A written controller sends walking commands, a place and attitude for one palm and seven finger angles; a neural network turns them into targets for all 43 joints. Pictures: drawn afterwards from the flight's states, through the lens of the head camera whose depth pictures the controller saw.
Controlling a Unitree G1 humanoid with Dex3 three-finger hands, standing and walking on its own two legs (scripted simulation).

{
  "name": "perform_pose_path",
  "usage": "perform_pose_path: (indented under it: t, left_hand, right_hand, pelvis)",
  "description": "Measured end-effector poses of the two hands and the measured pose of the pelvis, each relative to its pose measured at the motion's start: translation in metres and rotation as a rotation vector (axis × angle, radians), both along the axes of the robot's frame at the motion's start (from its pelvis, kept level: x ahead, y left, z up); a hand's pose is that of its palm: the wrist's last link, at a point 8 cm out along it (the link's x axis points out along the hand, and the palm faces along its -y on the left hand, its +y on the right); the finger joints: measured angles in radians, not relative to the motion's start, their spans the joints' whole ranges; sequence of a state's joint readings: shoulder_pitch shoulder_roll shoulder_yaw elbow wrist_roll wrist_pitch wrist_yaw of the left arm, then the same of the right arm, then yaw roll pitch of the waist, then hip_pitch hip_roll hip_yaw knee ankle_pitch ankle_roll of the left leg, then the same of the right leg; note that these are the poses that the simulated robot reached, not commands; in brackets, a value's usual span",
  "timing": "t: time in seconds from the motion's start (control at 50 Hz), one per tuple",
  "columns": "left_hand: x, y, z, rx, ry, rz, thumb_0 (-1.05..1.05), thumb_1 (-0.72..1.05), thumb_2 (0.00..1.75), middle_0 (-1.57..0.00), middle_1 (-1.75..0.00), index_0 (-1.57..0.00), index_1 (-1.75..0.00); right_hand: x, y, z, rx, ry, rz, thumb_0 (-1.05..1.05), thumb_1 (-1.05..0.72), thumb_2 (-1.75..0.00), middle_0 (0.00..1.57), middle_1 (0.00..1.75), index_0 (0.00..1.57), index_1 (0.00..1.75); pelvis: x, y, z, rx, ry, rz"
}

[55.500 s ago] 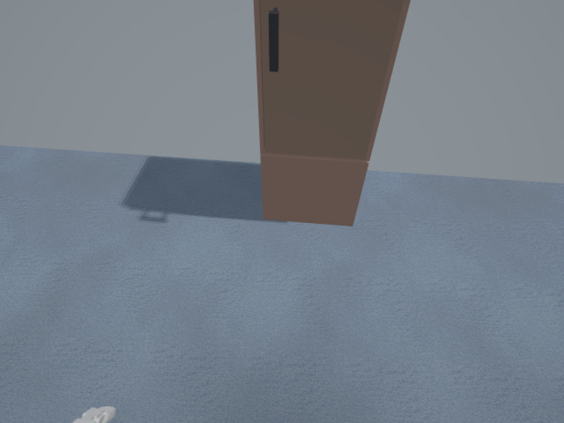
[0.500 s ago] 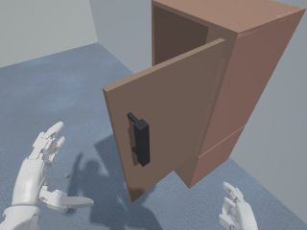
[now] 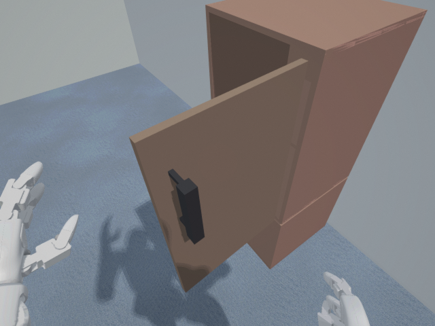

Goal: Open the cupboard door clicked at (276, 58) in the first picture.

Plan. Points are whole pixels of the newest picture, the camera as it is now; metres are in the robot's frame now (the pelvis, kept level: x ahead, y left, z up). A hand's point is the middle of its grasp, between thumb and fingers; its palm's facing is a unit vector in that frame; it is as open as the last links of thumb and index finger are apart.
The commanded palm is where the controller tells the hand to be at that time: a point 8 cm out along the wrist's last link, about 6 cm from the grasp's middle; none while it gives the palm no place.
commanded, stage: draw the hand back to the body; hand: left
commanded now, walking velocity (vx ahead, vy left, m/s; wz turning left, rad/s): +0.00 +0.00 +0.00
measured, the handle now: (185, 206) +0.30 +0.11 +0.08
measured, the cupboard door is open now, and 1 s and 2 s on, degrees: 94 94 94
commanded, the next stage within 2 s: step back with the hand held close in 0.44 s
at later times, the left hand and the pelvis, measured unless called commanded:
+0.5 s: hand (48, 240) +0.18 +0.27 +0.15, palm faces +0.47 -0.79 -0.39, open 7.5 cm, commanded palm +0.13 +0.30 +0.16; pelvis -0.01 +0.00 +0.00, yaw +0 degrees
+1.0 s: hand (20, 261) +0.14 +0.28 +0.15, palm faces +0.35 -0.76 -0.54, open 7.4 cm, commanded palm +0.09 +0.32 +0.17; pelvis -0.06 +0.03 -0.01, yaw -1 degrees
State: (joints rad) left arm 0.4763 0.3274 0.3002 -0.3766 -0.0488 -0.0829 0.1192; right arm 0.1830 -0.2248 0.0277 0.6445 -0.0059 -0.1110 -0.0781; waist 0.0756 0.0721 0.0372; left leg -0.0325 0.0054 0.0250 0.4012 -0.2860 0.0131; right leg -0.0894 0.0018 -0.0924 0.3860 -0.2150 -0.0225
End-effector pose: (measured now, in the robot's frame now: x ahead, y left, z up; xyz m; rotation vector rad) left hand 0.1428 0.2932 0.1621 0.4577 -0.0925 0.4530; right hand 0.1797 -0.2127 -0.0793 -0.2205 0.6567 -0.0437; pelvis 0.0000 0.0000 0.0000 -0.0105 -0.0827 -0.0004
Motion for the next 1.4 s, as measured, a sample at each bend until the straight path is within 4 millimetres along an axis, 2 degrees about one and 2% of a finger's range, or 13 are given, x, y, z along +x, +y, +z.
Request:
perform_pose_path:
  t: [0.16,0.28,0.56,0.68,0.8,0.9,1.04,1.2,1.3,1.4]
  left_hand:
    - [-0.003,0.006,0.008,0.010,-0.030,0.033,0.01,0.75,0.84,-0.21,-0.30,-0.20,-0.30]
    - [-0.005,0.004,0.002,-0.009,-0.019,0.022,0.01,0.84,0.88,-0.21,-0.30,-0.20,-0.30]
    - [-0.011,0.009,0.005,-0.004,-0.037,0.017,0.02,0.88,0.90,-0.21,-0.30,-0.21,-0.30]
    - [-0.006,0.017,0.019,0.068,-0.080,-0.009,0.02,0.89,0.90,-0.21,-0.30,-0.21,-0.30]
    - [-0.005,0.013,0.010,0.097,0.005,-0.096,0.02,0.89,0.90,-0.21,-0.30,-0.20,-0.30]
    - [-0.018,0.017,0.007,0.132,0.040,-0.137,0.02,0.88,0.90,-0.22,-0.30,-0.21,-0.30]
    - [-0.046,0.029,0.013,0.182,-0.022,-0.095,0.02,0.88,0.90,-0.22,-0.30,-0.21,-0.30]
    - [-0.076,0.019,0.006,0.160,-0.087,-0.040,0.02,0.89,0.90,-0.21,-0.30,-0.21,-0.30]
    - [-0.091,0.011,0.001,0.123,-0.114,-0.098,0.02,0.88,0.90,-0.21,-0.30,-0.21,-0.30]
    - [-0.112,0.024,0.003,0.157,-0.124,-0.107,0.01,0.88,0.90,-0.22,-0.30,-0.21,-0.30]
  right_hand:
    - [0.001,-0.006,0.001,-0.007,0.004,-0.002,0.01,-0.90,-0.90,0.20,0.30,0.20,0.30]
    - [-0.003,-0.006,0.001,-0.005,0.009,-0.006,0.01,-0.90,-0.90,0.20,0.30,0.20,0.30]
    - [-0.014,0.002,0.001,-0.001,0.012,-0.005,0.01,-0.90,-0.90,0.20,0.30,0.20,0.30]
    - [-0.020,0.003,0.003,-0.007,0.030,-0.015,0.01,-0.90,-0.90,0.20,0.30,0.20,0.30]
    - [-0.034,-0.003,0.000,-0.030,0.067,-0.074,0.01,-0.90,-0.90,0.20,0.30,0.20,0.30]
    - [-0.050,-0.006,-0.003,-0.047,0.091,-0.122,0.01,-0.90,-0.90,0.20,0.30,0.20,0.30]
    - [-0.069,0.002,-0.004,-0.053,0.069,-0.109,0.01,-0.90,-0.90,0.20,0.30,0.20,0.30]
    - [-0.089,0.004,-0.013,-0.027,0.056,-0.050,0.01,-0.90,-0.90,0.20,0.30,0.20,0.30]
    - [-0.111,-0.003,-0.012,-0.067,0.087,-0.061,0.01,-0.90,-0.90,0.20,0.30,0.20,0.30]
    - [-0.135,-0.002,-0.007,-0.111,0.089,-0.081,0.01,-0.90,-0.90,0.20,0.30,0.20,0.30]
  pelvis:
    - [-0.001,-0.002,0.001,0.000,-0.006,0.001]
    - [-0.005,-0.002,0.001,0.000,-0.009,-0.001]
    - [-0.012,0.002,0.002,-0.001,-0.020,-0.003]
    - [-0.019,0.005,0.001,-0.009,0.027,0.005]
    - [-0.030,0.017,-0.001,-0.003,0.077,-0.006]
    - [-0.041,0.024,-0.005,0.006,0.089,-0.008]
    - [-0.062,0.026,-0.013,0.023,0.076,-0.006]
    - [-0.088,0.013,-0.020,0.011,0.072,0.022]
    - [-0.106,0.014,-0.022,-0.006,0.079,0.037]
    - [-0.125,0.019,-0.022,-0.001,0.076,0.042]
